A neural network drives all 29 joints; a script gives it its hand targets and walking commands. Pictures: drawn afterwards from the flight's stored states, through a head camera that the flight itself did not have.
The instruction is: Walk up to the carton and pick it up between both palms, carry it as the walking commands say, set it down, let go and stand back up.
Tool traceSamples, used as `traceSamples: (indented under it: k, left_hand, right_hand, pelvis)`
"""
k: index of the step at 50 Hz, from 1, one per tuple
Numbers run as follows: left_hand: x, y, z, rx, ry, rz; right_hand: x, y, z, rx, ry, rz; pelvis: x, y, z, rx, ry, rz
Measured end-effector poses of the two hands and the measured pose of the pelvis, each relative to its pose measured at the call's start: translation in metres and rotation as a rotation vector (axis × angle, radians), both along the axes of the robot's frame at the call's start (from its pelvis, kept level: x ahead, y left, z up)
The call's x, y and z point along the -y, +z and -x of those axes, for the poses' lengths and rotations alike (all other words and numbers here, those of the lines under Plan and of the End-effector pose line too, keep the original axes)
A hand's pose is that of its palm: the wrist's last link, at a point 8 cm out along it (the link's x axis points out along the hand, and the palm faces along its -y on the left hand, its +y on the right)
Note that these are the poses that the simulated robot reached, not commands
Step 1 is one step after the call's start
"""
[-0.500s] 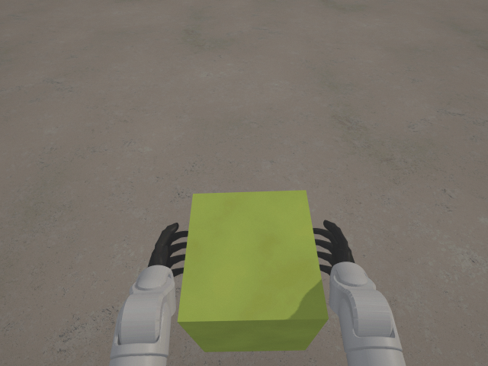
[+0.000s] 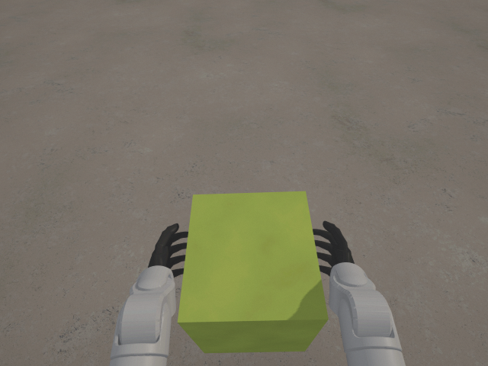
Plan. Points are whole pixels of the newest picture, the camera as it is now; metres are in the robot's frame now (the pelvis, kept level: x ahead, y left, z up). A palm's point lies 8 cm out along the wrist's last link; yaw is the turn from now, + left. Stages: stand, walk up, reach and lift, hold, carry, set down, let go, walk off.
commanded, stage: carry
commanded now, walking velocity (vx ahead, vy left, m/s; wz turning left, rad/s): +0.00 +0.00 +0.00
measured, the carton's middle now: (251, 277) +0.31 +0.00 -0.04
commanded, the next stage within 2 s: none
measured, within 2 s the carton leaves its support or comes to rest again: neither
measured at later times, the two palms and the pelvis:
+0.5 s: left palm (161, 272) +0.27 +0.14 +0.05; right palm (341, 268) +0.27 -0.15 +0.04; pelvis +0.00 +0.00 +0.00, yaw +0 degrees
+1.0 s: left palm (163, 272) +0.25 +0.13 +0.09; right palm (362, 265) +0.26 -0.16 +0.09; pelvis -0.01 -0.01 -0.01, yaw +0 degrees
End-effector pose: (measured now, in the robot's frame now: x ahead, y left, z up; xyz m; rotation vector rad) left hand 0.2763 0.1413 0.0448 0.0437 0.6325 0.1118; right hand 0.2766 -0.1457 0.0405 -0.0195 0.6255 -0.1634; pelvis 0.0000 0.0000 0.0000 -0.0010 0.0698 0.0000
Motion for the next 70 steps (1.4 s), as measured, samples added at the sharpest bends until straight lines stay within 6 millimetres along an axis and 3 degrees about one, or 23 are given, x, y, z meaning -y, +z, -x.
traceSamples:
  k: [41, 46, 52, 63, 70]
  left_hand:
    - [0.001, 0.001, 0.005, -0.016, 0.012, 0.009]
    - [0.008, 0.023, 0.011, 0.031, 0.019, 0.051]
    - [0.018, 0.043, 0.031, 0.041, 0.019, 0.049]
    - [0.043, 0.036, 0.081, -0.04, 0.016, 0.015]
    - [0.038, 0.035, 0.127, -0.045, 0.04, 0.031]
  right_hand:
    - [0.001, 0.003, 0.003, -0.017, 0.0, -0.004]
    - [0.009, 0.03, 0.009, 0.039, -0.028, -0.022]
    - [0.019, 0.049, 0.031, 0.053, -0.044, -0.045]
    - [0.043, 0.034, 0.082, -0.027, -0.057, -0.076]
    - [0.039, 0.039, 0.12, -0.029, -0.034, -0.06]
  pelvis:
    - [0.001, 0.0, 0.0, 0.002, 0.0, -0.001]
    - [0.002, -0.002, 0.002, -0.007, -0.001, -0.004]
    - [0.008, -0.008, 0.014, -0.004, -0.005, -0.013]
    - [0.028, -0.017, 0.053, 0.014, -0.012, -0.04]
    - [0.03, -0.015, 0.093, 0.021, 0.013, -0.029]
